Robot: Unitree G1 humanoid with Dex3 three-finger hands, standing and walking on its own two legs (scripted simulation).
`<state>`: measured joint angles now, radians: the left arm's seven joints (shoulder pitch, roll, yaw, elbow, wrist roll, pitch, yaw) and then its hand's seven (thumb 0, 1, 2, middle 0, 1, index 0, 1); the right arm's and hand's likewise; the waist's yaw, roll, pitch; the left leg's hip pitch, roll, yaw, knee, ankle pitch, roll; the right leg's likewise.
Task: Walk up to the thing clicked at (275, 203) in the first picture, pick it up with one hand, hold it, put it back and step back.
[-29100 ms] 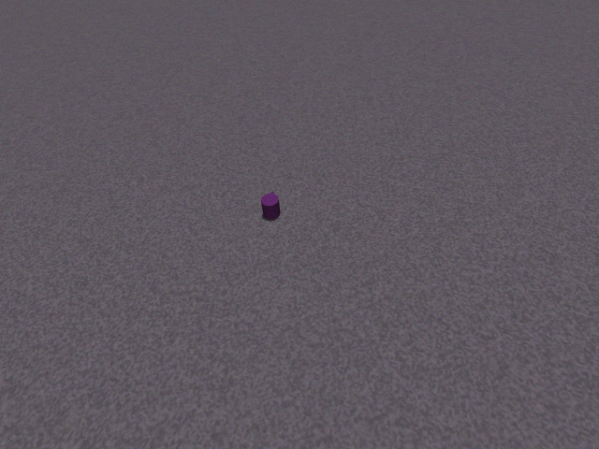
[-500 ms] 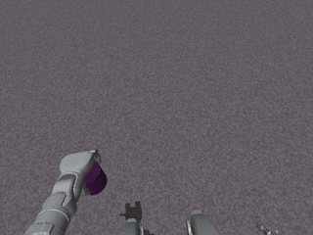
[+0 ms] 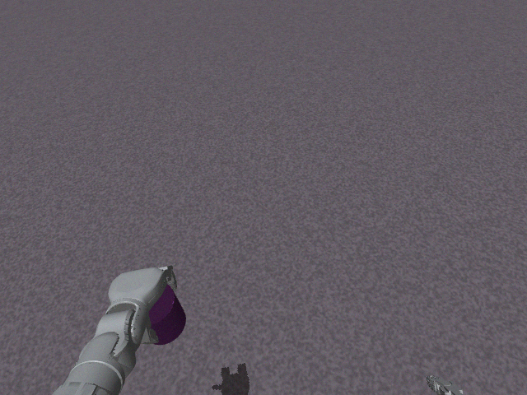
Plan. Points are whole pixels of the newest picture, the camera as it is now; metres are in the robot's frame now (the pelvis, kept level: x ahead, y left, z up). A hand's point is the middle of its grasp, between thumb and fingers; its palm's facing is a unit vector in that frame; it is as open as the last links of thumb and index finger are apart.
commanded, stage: hold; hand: left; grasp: from above
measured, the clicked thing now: (149, 313) +0.31 +0.24 -0.12
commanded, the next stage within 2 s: crouch in 1.74 s
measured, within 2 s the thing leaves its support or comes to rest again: neither
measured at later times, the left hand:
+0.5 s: hand (149, 305) +0.30 +0.21 -0.05, palm faces -0.48 -0.06 -0.88, open 10.9 cm
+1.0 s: hand (148, 310) +0.28 +0.21 -0.03, palm faces -0.47 -0.06 -0.88, open 10.9 cm
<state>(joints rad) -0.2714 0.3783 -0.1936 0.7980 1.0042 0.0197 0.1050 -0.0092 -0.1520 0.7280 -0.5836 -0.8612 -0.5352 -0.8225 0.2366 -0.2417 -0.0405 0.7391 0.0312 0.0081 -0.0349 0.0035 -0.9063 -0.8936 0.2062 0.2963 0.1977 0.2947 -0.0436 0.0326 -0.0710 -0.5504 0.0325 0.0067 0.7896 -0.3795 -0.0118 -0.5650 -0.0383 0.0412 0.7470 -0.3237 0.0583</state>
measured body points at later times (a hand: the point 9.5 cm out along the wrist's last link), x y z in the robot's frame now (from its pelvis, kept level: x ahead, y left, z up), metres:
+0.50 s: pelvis +0.01 -0.01 +0.01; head +0.03 -0.02 +0.46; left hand +0.32 +0.21 +0.00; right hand +0.12 -0.27 -0.11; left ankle +0.01 +0.12 -0.71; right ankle +0.03 -0.16 -0.71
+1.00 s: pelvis +0.00 -0.01 +0.02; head +0.01 -0.03 +0.47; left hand +0.30 +0.21 +0.02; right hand +0.13 -0.27 -0.10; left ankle +0.01 +0.12 -0.71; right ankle +0.03 -0.16 -0.71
